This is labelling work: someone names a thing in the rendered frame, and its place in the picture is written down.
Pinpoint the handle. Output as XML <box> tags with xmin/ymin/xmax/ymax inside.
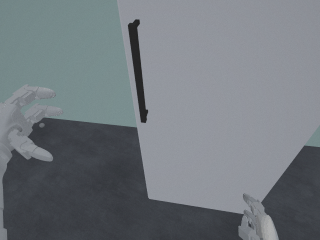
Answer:
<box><xmin>128</xmin><ymin>19</ymin><xmax>148</xmax><ymax>123</ymax></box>

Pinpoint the robot right hand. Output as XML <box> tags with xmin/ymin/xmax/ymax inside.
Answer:
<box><xmin>238</xmin><ymin>193</ymin><xmax>279</xmax><ymax>240</ymax></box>

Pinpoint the robot left hand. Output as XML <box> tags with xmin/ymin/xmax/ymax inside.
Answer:
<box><xmin>0</xmin><ymin>84</ymin><xmax>64</xmax><ymax>162</ymax></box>

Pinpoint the left robot forearm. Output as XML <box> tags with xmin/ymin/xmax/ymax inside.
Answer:
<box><xmin>0</xmin><ymin>142</ymin><xmax>13</xmax><ymax>240</ymax></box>

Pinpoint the fridge door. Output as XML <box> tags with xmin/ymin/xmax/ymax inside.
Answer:
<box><xmin>118</xmin><ymin>0</ymin><xmax>320</xmax><ymax>214</ymax></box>

